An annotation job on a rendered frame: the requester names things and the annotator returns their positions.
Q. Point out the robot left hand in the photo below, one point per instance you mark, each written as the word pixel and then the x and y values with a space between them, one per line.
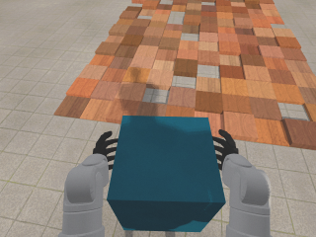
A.
pixel 102 144

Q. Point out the left robot forearm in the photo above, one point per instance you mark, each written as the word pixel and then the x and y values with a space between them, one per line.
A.
pixel 83 198

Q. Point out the carton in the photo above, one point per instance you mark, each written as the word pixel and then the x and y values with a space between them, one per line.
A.
pixel 165 175

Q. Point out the right robot forearm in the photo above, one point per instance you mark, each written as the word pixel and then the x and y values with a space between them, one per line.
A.
pixel 250 198

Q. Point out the robot right hand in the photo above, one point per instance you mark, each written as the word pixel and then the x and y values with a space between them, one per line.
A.
pixel 229 146

